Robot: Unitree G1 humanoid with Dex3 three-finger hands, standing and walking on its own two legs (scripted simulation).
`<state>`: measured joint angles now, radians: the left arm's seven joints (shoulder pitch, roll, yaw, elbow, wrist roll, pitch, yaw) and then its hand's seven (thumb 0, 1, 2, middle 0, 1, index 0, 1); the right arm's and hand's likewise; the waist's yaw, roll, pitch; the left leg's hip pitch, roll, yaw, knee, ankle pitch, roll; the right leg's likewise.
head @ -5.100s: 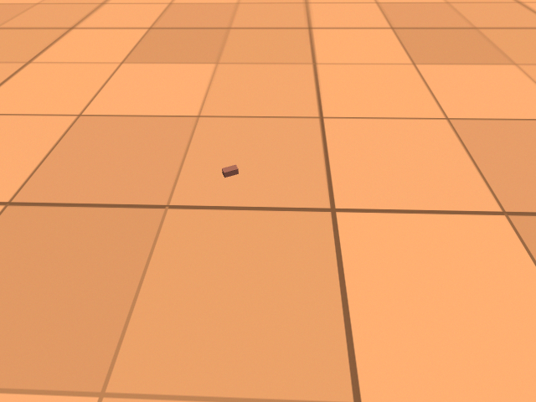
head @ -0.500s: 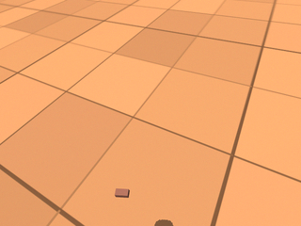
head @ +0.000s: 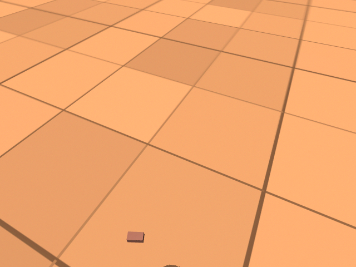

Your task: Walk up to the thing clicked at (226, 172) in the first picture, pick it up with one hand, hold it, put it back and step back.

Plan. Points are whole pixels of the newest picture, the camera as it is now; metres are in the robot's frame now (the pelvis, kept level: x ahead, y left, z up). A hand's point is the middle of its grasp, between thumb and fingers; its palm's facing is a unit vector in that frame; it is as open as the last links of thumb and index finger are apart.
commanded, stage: walk up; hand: left
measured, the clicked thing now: (135, 237) +0.44 +0.26 -0.75
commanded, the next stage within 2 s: stand in 1.18 s
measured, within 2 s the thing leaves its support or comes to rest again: neither
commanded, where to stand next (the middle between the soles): +0.06 -0.01 m, yaw -1 degrees
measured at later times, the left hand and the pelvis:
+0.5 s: hand out of the picture +0.11 +0.24 -0.14, palm faces -0.05 -0.94 -0.35, open 7.4 cm; pelvis +0.01 -0.01 +0.01, yaw -1 degrees
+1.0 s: hand out of the picture +0.12 +0.24 -0.14, palm faces -0.06 -0.94 -0.35, open 7.4 cm; pelvis +0.02 -0.01 +0.01, yaw -2 degrees
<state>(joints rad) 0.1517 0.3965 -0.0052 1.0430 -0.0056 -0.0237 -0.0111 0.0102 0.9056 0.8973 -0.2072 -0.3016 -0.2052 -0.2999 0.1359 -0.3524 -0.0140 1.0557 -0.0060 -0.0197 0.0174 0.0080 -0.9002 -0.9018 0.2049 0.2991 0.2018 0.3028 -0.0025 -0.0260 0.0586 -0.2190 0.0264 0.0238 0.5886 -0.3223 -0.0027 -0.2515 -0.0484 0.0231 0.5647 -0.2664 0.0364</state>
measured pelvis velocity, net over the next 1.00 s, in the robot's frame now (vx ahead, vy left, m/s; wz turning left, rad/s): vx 0.02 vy -0.01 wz -0.04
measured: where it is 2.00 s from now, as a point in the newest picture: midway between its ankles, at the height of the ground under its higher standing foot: outside the picture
